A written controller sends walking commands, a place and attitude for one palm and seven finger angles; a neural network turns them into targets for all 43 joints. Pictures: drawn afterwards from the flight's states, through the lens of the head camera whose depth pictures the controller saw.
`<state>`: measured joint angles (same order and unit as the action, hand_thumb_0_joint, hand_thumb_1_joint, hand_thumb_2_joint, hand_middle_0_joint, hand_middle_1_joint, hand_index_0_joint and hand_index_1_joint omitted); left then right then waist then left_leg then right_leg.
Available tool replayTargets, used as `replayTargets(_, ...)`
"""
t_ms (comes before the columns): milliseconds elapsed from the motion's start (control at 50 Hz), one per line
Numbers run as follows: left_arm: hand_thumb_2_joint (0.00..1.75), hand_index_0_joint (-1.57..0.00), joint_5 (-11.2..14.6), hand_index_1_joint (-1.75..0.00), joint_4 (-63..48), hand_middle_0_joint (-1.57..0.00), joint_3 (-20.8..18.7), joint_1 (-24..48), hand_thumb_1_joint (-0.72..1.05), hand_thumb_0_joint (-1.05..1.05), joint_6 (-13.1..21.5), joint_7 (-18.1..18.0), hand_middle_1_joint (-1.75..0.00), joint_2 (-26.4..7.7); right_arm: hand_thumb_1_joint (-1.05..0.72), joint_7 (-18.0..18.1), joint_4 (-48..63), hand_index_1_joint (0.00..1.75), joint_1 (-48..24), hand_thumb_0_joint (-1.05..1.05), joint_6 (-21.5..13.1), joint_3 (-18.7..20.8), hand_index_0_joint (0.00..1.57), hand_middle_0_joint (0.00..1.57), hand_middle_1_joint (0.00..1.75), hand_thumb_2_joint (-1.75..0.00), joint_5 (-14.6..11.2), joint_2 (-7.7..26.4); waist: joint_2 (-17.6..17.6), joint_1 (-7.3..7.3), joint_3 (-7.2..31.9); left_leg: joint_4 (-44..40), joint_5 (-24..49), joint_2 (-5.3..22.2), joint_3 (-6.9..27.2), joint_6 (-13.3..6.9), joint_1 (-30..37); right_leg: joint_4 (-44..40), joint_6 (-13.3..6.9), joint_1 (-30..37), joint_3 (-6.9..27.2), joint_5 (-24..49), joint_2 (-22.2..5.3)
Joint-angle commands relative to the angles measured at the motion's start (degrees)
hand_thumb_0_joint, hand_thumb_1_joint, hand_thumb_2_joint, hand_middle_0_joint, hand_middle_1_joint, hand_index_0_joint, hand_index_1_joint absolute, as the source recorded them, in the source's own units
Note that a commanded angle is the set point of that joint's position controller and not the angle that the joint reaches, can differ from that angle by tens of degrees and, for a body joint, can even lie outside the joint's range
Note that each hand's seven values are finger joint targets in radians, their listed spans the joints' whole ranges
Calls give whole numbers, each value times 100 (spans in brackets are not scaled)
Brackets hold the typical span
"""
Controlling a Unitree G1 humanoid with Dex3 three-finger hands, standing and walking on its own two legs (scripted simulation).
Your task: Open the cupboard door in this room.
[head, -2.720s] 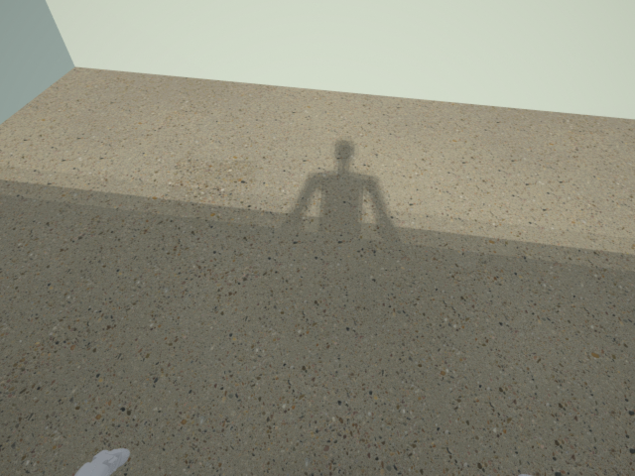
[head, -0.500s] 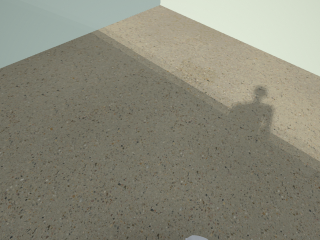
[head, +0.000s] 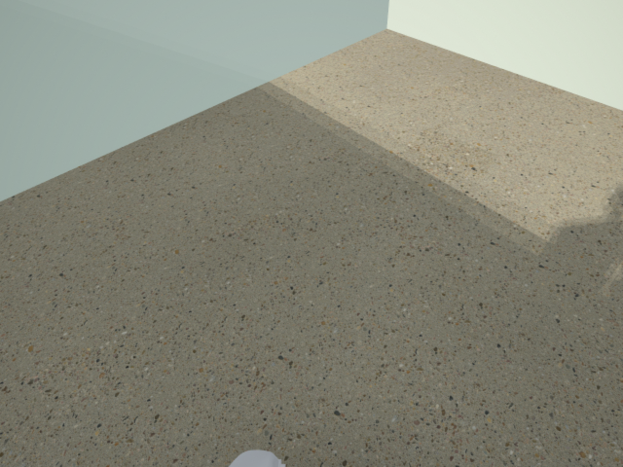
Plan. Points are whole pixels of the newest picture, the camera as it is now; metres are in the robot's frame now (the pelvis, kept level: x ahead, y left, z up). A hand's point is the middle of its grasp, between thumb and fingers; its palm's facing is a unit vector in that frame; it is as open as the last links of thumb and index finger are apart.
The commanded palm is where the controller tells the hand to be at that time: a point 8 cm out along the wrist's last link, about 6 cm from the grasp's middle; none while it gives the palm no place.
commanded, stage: turn or walk to find it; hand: left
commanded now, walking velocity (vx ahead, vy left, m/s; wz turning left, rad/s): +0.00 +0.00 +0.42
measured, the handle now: out of the picture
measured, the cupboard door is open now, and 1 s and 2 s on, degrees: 0 0 0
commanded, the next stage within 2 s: none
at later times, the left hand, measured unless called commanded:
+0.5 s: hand out of the picture -0.04 +0.27 -0.18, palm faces +0.27 -0.94 -0.22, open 7.4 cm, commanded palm none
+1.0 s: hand out of the picture -0.05 +0.21 -0.15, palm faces +0.40 -0.88 -0.26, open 7.4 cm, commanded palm none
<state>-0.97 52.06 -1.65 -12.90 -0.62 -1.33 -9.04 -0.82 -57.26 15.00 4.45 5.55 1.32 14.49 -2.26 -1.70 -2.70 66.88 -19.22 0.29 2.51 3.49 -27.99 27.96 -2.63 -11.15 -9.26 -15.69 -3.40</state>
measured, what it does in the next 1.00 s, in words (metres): steps on the spot, turning left: left foot, then right foot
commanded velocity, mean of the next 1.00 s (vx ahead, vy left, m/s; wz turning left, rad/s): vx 0.00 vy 0.00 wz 0.42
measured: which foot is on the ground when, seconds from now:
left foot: up 0.00-0.28, down 0.30-0.80, up 0.82-1.00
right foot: down 0.00-0.30, up 0.32-0.78, down 0.80-1.00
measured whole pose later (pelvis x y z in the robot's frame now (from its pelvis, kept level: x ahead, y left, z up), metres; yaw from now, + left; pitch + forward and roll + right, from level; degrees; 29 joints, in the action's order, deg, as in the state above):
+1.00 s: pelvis -0.06 +0.00 +0.00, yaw +24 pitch -1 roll +1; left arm -1.1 52.7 -1.8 -11.9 -1.1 -1.3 -9.1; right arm -1.0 -57.1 15.2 4.5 5.7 1.3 14.2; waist -2.1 -2.0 -3.0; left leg 65.3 -19.9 0.4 1.8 3.4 -28.5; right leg 27.6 -0.9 -11.2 -8.9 -15.2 -4.3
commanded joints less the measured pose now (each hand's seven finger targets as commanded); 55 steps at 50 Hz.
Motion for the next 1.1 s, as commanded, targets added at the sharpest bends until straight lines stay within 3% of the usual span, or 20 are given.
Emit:
replayTargets(0,90,-20,-22,-30,-271,-20,-279,-287,90,0,144,-102,-30,-1096,-90,1,364,30,-289,0,-84,-7,20,20,30,-90,6,281,981,249,-21,-154,-106,207,-132,93,-431,-1126,-440,355,1032,1407,-1498)
replayTargets(160,90,-20,-102,-30,-20,-20,-395,-494,90,0,73,-95,-30,-1399,-90,19,501,30,-667,0,-194,-141,20,20,30,-90,-84,129,1295,432,300,-2209,-810,215,-615,-57,561,-582,-637,495,833,2425,-1837)
replayTargets(220,90,-20,-66,-30,38,-20,-414,-354,90,0,28,-64,-30,-1443,-90,41,429,30,-309,0,-249,-143,20,20,30,-90,-75,166,1269,202,486,-3370,45,106,-838,-136,1341,-118,-289,223,463,2185,-1674)
replayTargets(240,90,-20,-20,-30,27,-20,-402,-293,90,0,0,-51,-30,-1389,-90,34,385,30,-100,0,-286,-124,20,20,30,-90,-69,293,913,53,590,-4069,718,177,-751,-203,1923,292,-37,-132,225,1747,-1537)
replayTargets(260,90,-20,15,-30,-52,-20,-368,-366,90,0,-39,-29,-30,-1150,-90,38,383,30,48,0,-343,-41,20,20,30,-90,-45,672,-209,-14,747,-4590,1418,905,249,-473,2603,1259,304,-938,-58,667,-1065)
replayTargets(280,90,-20,29,-30,-279,-20,-267,-249,90,0,-67,-2,-30,-784,-90,78,415,30,230,0,-364,62,20,20,30,-90,-22,1170,-1730,-114,619,-4876,3301,2185,1873,-1165,2846,2420,706,-2168,-139,-1965,-357)
replayTargets(300,90,-20,-25,-30,-344,-20,-255,78,90,0,-136,-28,-30,-921,-90,108,329,30,339,0,-313,91,20,20,30,-90,-8,1261,-1049,-238,539,-4876,3145,2427,1686,-1569,2326,3174,606,-1950,418,-2113,-345)
replayTargets(340,90,-20,-39,-30,-182,-20,-318,181,90,0,-192,2,-30,-885,-90,205,404,30,-152,0,-352,0,20,20,30,-90,2,960,-1060,-35,236,-4953,2585,1798,1263,-1352,1991,3597,612,-2131,743,-1356,-403)
replayTargets(400,90,-20,-32,-30,21,-20,-337,-134,90,0,-167,67,-30,-937,-90,218,574,30,-542,0,-403,-89,20,20,30,-90,-30,740,-632,173,200,-4945,2559,1301,738,-1154,1894,3719,684,-1968,766,-644,-309)
replayTargets(580,90,-20,11,-30,-225,-20,-296,307,90,0,-159,13,-30,-810,-90,202,517,30,-94,0,-378,2,20,20,30,-90,3,791,-557,-40,312,-4888,2531,1335,1316,-1409,2164,2416,786,-1661,813,-964,-141)
replayTargets(680,90,-20,55,-30,-268,-20,-264,99,90,0,-95,-14,-30,-728,-90,162,575,30,-233,0,-322,47,20,20,30,-90,29,813,-707,69,435,-4654,2563,1174,1566,-1330,1690,1132,654,-740,722,-799,127)
replayTargets(720,90,-20,58,-30,-210,-20,-287,-173,90,0,-44,-35,-30,-765,-90,141,606,30,-325,0,-311,58,20,20,30,-90,1,785,-508,235,504,-4397,2265,971,1522,-1136,1243,175,615,-5,665,-81,167)
replayTargets(740,90,-20,49,-30,-164,-20,-312,-361,90,0,-2,-53,-30,-884,-90,122,634,30,-349,0,-311,48,20,20,30,-90,-38,692,-277,340,616,-4110,1724,746,1388,-903,791,-552,580,643,782,415,-4)
replayTargets(760,90,-20,-26,-30,-176,-20,-380,-456,90,0,61,-88,-30,-1270,-90,84,679,30,-277,0,-312,17,20,20,30,-90,-91,401,707,385,697,-3308,702,255,882,-561,-39,-1098,313,1345,1659,271,-926)
replayTargets(780,90,-20,-84,-30,-239,-20,-472,-462,90,0,74,-105,-30,-1712,-90,83,867,30,-357,0,-309,-30,20,20,30,-90,-67,131,2048,447,471,-2000,-1112,-457,-38,-206,-757,-1351,-332,1187,2943,715,-2273)
replayTargets(800,90,-20,-29,-30,-327,-20,-424,-380,90,0,36,-106,-30,-1676,-90,87,832,30,-457,0,-241,63,20,20,30,-90,-4,446,1432,471,418,-935,-1305,-234,206,-234,-475,-1407,-644,323,2758,591,-2470)
replayTargets(840,90,-20,-15,-30,-463,-20,-371,365,90,0,52,-106,-30,-1304,-90,22,552,30,-211,0,-103,111,20,20,30,-90,24,424,1281,94,-27,14,-588,-66,244,-199,-380,-1612,-412,-406,2058,-327,-1761)
replayTargets(880,90,-20,-12,-30,-509,-20,-274,617,90,0,83,-86,-30,-1087,-90,-31,390,30,67,0,-94,76,20,20,30,-90,25,331,1001,-90,-128,272,-77,48,24,-102,-347,-1361,-240,-384,1263,264,-1363)
replayTargets(920,90,-20,-9,-30,-433,-20,-254,301,90,0,124,-81,-30,-1042,-90,-31,346,30,77,0,-107,49,20,20,30,-90,11,290,1044,18,42,182,45,63,-84,0,-450,-1194,-240,65,984,851,-1272)
replayTargets(1080,90,-20,-105,-30,-109,-20,-401,-328,90,0,79,-82,-30,-1432,-90,-10,551,30,-632,0,-191,-93,20,20,30,-90,-63,142,1359,426,279,-2057,-780,203,-577,42,249,-581,-556,650,790,2322,-1728)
